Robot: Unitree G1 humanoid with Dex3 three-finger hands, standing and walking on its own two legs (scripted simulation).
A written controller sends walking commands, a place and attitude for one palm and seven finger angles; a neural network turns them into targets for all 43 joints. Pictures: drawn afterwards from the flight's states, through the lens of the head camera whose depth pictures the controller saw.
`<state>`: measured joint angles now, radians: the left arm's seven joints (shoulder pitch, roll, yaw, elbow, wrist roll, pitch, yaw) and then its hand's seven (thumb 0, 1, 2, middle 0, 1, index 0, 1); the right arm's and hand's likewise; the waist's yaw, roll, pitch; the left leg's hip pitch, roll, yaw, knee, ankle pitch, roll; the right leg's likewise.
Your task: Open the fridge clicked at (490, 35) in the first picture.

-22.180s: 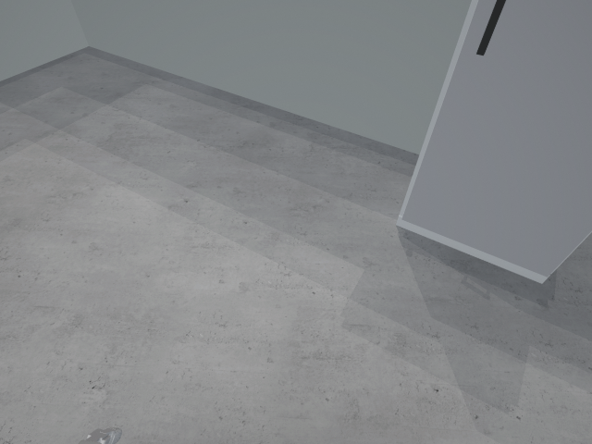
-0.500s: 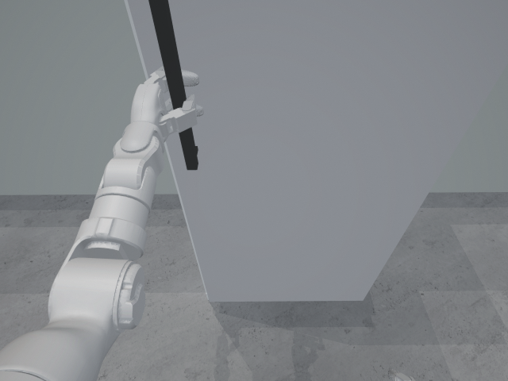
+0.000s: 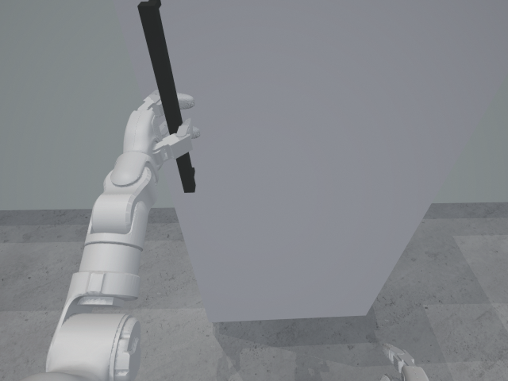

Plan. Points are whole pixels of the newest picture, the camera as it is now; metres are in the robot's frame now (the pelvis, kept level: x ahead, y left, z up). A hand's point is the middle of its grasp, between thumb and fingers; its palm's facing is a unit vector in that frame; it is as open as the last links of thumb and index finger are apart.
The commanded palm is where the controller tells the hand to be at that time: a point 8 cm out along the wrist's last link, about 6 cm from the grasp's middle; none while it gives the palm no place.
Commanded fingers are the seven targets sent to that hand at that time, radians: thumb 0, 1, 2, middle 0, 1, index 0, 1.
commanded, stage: pull the door a little, standing still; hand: left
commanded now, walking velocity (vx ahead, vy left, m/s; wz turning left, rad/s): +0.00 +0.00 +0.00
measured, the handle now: (175, 111) +0.46 +0.15 +0.22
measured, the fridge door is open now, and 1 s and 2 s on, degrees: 2 26 52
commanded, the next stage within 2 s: walk backward, drawing the door open in 0.26 s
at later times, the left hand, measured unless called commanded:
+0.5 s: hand (188, 191) +0.30 +0.11 +0.20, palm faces +0.02 -0.99 -0.15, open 6.5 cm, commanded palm +0.27 +0.16 +0.21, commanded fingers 0.00 0.90 0.90 -0.45 -1.40 -0.45 -1.40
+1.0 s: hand (223, 280) +0.19 +0.05 +0.19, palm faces +0.09 -0.96 -0.25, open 7.5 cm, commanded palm +0.15 +0.10 +0.21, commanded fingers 0.00 0.90 0.90 -0.45 -1.40 -0.45 -1.40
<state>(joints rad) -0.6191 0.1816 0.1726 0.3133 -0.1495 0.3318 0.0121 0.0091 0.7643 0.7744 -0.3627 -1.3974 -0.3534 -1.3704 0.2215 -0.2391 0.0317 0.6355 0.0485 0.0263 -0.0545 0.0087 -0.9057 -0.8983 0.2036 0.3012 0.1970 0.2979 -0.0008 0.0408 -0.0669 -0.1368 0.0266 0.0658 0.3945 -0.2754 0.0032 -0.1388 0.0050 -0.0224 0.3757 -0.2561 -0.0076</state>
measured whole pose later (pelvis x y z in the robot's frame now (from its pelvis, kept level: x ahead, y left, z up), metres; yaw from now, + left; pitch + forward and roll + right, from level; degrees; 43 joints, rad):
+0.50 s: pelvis -0.02 -0.01 +0.00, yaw +1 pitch +0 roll -1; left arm -0.21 0.20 0.00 -0.16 -0.11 0.20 0.05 -0.02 0.67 0.75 -0.41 -1.39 -0.26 -1.30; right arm 0.12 -0.23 0.05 0.56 0.01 0.10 -0.06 0.01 -0.90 -0.90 0.20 0.30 0.20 0.30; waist 0.01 0.08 -0.05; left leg -0.17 0.04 0.04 0.45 -0.27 0.00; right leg -0.15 0.02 -0.04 0.39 -0.24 -0.01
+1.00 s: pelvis -0.12 -0.07 -0.01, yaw +6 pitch +0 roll +1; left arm -0.10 0.23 -0.03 -0.39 -0.01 0.03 0.10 -0.08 0.70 0.77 -0.39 -1.34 -0.08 -1.09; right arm 0.15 -0.15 0.02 0.61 0.00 0.05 -0.06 0.01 -0.90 -0.90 0.20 0.30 0.20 0.30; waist -0.05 0.05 0.10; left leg -0.37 0.04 -0.05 0.51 -0.22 -0.01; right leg -0.34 0.04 -0.11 0.48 -0.15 -0.10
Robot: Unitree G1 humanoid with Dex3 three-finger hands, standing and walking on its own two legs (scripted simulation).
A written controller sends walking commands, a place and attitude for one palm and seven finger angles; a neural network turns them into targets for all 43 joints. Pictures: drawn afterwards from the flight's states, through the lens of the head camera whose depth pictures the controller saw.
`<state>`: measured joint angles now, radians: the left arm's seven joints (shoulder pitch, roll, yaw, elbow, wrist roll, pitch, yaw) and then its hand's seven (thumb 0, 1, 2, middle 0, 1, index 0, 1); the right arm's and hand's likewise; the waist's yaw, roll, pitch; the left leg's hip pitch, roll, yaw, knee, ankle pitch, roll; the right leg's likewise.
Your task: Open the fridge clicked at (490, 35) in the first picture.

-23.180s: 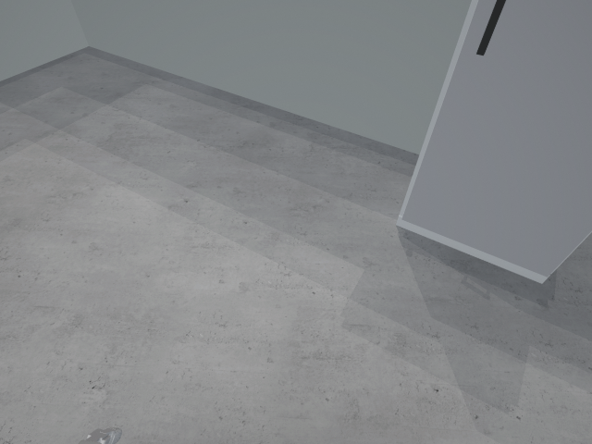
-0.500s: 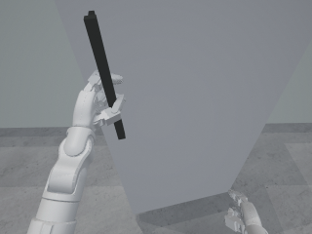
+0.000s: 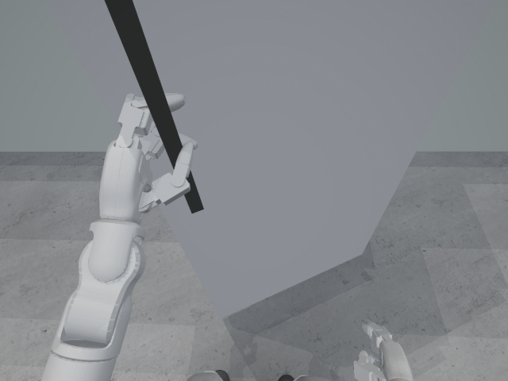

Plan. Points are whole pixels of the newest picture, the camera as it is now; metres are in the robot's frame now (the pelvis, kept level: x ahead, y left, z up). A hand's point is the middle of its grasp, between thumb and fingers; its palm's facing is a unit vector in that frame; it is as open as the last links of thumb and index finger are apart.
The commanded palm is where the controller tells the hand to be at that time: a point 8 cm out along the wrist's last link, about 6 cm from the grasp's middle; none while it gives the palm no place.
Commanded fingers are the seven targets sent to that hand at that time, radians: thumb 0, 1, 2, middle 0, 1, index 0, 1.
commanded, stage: walk backward, drawing the door open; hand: left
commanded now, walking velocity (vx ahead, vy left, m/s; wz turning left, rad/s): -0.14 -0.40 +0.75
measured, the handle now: (164, 121) +0.37 +0.10 +0.23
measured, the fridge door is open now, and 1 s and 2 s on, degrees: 26 52 82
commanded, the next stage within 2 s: stop walking and hold the door back in 1.52 s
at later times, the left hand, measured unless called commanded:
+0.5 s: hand (240, 234) +0.24 +0.01 +0.19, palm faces +0.36 -0.90 -0.24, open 7.7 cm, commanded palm +0.19 +0.05 +0.20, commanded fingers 0.00 0.90 0.90 -0.45 -1.40 -0.45 -1.40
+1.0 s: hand (364, 305) +0.17 -0.10 +0.20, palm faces +0.80 -0.56 -0.20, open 6.9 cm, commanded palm +0.11 -0.09 +0.20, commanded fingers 0.00 0.90 0.90 -0.45 -1.40 -0.45 -1.40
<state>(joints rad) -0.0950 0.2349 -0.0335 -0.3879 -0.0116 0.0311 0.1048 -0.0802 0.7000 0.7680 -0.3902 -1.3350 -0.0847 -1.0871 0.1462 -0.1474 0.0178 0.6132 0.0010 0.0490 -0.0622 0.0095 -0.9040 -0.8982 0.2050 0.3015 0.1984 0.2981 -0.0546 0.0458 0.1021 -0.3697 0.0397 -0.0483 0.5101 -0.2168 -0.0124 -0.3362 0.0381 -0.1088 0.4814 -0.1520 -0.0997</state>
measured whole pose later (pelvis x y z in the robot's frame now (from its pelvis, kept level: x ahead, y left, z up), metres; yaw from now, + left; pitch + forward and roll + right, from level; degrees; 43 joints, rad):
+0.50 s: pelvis -0.01 -0.20 -0.02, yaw +26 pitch +0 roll -3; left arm -0.19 0.22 -0.05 -0.45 0.01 -0.05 0.03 -0.15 0.61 0.91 -0.54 -1.35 -0.07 -1.13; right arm 0.09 -0.17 -0.02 0.62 0.02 -0.09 -0.01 0.01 -0.90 -0.90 0.21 0.30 0.20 0.30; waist 0.01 0.09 0.21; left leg -0.37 0.21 -0.28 0.57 -0.24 -0.10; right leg -0.27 0.00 -0.01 0.59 -0.35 0.07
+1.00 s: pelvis +0.06 -0.42 -0.01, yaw +45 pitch -2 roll -1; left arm -0.03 0.26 0.10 -0.46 -0.05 -0.04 0.11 -0.10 0.65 0.84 -0.49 -1.40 -0.16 -1.25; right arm 0.12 -0.12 0.03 0.57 0.01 -0.08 -0.02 0.01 -0.90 -0.90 0.21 0.30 0.20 0.30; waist 0.03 0.04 0.16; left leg -0.29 0.15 -0.10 0.54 -0.23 -0.11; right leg -0.32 -0.04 0.01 0.60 -0.29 0.05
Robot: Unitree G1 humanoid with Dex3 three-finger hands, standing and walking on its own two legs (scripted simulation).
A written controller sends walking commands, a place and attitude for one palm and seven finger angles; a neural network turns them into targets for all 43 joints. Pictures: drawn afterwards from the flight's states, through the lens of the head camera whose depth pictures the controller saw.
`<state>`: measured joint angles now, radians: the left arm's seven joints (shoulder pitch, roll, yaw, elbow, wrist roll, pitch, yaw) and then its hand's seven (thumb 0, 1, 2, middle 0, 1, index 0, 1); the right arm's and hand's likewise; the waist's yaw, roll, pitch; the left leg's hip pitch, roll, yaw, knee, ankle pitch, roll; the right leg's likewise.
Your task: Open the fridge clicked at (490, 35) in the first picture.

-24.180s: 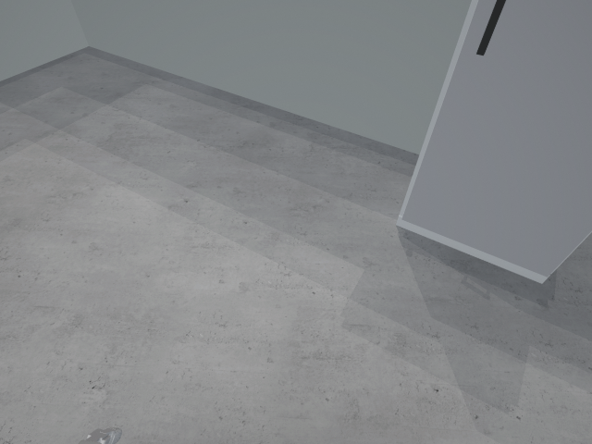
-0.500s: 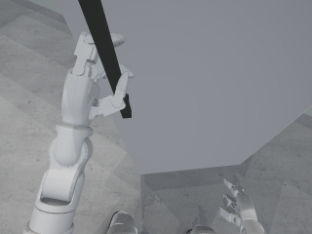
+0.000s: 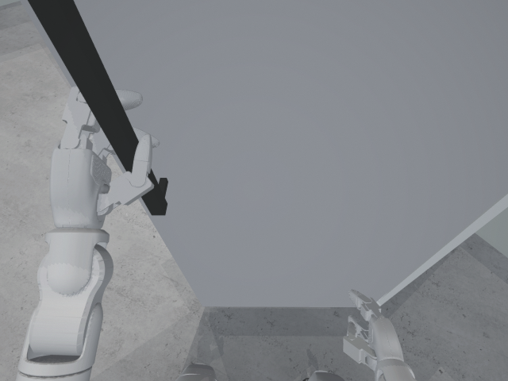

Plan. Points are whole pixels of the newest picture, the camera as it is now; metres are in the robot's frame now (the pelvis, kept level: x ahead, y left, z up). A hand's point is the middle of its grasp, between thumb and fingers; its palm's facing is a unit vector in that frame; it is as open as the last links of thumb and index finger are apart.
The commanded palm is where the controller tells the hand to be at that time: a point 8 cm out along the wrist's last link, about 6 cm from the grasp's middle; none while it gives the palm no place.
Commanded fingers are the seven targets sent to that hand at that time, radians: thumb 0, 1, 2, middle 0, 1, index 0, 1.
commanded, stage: walk backward, drawing the door open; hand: left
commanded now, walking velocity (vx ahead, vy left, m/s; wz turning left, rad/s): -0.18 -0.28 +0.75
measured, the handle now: (124, 118) +0.34 +0.17 +0.24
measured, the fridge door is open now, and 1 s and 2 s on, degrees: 52 82 76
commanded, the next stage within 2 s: stop walking and hold the door back in 0.52 s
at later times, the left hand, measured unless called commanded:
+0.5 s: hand (164, 359) +0.13 +0.08 +0.20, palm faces +0.52 -0.83 -0.22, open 7.0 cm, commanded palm +0.07 +0.12 +0.20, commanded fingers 0.00 0.90 0.90 -0.45 -1.40 -0.45 -1.40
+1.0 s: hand out of the picture +0.06 +0.03 +0.21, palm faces +0.74 -0.63 -0.23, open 6.1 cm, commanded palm +0.04 +0.09 +0.18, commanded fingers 0.00 0.90 0.90 -0.45 -1.40 -0.45 -1.40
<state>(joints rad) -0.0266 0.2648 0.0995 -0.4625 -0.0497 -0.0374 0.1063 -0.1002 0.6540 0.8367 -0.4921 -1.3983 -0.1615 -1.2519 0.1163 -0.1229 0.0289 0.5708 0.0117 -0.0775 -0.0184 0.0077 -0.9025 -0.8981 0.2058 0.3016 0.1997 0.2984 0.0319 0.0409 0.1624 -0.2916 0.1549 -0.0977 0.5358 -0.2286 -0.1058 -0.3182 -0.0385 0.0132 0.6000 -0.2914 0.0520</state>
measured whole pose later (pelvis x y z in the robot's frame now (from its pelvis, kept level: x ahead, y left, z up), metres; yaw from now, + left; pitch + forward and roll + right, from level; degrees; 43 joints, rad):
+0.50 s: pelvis -0.07 -0.18 +0.02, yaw +20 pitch -2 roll -4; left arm 0.13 0.31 0.17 -0.49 -0.03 -0.08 0.08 -0.09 0.63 0.78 -0.47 -1.39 -0.20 -1.25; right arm 0.20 -0.13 0.01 0.63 -0.01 -0.11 -0.04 0.01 -0.90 -0.90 0.20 0.30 0.20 0.30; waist 0.00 0.02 0.11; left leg -0.26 0.13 -0.08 0.46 -0.17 -0.06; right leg -0.46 0.00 0.00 0.90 -0.36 0.06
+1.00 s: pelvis -0.13 -0.33 +0.01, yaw +35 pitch -1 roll +2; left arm -0.39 0.35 0.10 0.23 -0.01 -0.16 0.11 -0.07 0.59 0.85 -0.48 -1.42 -0.37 -1.37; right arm 0.14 -0.30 -0.01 0.65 0.01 -0.03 -0.09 0.01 -0.91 -0.90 0.20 0.30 0.20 0.30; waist 0.03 -0.06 -0.01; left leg -0.17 -0.01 0.07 0.47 -0.40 0.04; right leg -0.37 -0.14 -0.14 0.59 -0.22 0.01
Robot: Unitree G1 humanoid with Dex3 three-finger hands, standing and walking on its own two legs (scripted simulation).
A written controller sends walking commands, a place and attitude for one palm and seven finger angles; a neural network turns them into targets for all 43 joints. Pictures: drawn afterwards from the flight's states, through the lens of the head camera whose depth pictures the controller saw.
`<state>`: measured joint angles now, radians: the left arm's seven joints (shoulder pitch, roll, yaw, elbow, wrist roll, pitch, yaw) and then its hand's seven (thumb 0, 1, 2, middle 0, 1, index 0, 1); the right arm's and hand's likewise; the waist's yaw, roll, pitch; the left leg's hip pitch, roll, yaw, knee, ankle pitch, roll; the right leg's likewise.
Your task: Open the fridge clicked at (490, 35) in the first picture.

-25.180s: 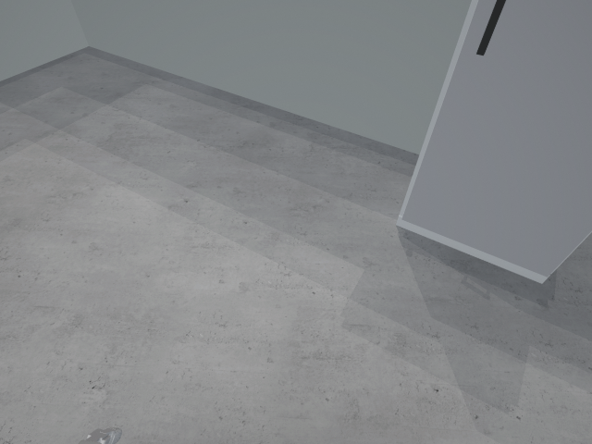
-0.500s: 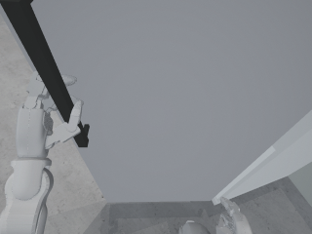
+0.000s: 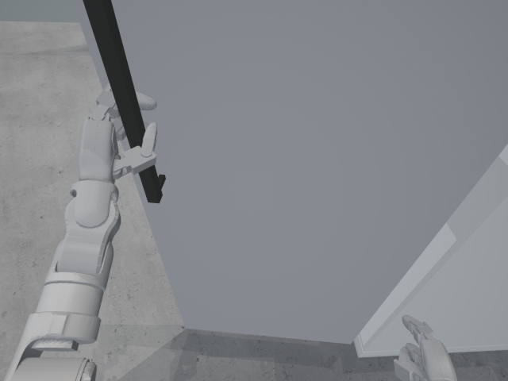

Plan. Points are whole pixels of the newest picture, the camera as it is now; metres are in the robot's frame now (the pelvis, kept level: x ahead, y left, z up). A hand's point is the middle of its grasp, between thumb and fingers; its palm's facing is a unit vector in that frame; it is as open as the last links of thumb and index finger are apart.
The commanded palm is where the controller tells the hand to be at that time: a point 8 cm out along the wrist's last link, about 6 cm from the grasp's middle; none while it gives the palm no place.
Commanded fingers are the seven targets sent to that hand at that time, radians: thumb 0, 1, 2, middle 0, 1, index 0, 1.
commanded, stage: stop walking and hold the door back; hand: left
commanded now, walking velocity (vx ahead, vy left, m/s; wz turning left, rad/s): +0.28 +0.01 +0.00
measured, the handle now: (137, 114) +0.40 +0.21 +0.24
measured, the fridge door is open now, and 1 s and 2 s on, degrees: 82 76 75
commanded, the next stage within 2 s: loosen the grip on the handle in 1.08 s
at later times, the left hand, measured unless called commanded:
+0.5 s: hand (163, 120) +0.43 +0.19 +0.21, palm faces +0.25 -0.95 -0.21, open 5.3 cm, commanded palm +0.40 +0.27 +0.18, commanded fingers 0.00 0.90 0.90 -0.45 -1.40 -0.45 -1.40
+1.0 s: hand (155, 130) +0.41 +0.20 +0.20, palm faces +0.13 -0.96 -0.23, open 6.0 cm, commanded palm +0.39 +0.27 +0.18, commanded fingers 0.00 0.90 0.90 -0.45 -1.40 -0.45 -1.40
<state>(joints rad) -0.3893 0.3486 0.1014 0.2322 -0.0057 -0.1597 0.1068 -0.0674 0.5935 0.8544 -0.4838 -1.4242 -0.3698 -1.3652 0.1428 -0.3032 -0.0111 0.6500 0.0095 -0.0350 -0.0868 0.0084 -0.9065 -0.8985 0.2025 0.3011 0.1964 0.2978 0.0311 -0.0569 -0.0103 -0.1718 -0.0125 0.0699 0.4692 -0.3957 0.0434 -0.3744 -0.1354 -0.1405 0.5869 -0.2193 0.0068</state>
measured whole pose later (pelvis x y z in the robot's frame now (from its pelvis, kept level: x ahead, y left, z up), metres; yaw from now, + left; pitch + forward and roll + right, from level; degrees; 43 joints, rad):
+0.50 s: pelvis -0.05 -0.01 +0.01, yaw -2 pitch -3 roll +5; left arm -0.91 0.51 0.35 1.13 0.02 -0.18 0.01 -0.12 0.67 0.82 -0.45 -1.40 -0.44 -1.40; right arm 0.34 -0.35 -0.01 0.81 0.02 -0.10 -0.11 0.01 -0.91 -0.90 0.21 0.30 0.20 0.30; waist -0.11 -0.02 0.07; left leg -0.40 0.02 0.07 0.84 -0.39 -0.01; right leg -0.30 -0.07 0.02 0.53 -0.18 -0.02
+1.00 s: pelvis -0.01 +0.04 +0.00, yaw -6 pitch +0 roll +0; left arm -0.51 0.40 0.26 0.37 -0.02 -0.20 0.02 -0.09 0.64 0.77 -0.45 -1.40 -0.36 -1.34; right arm 0.20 -0.19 0.04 0.66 0.03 -0.03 -0.08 0.01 -0.90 -0.90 0.21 0.30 0.20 0.30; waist -0.05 0.00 0.06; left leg -0.26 0.05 0.13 0.60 -0.34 0.01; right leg -0.33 -0.01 0.04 0.56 -0.23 0.04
